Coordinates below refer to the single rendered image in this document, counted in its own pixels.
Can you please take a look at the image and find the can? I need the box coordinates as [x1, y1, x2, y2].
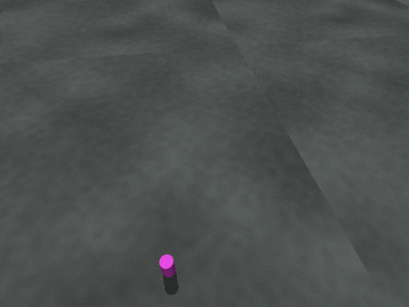
[159, 255, 176, 278]

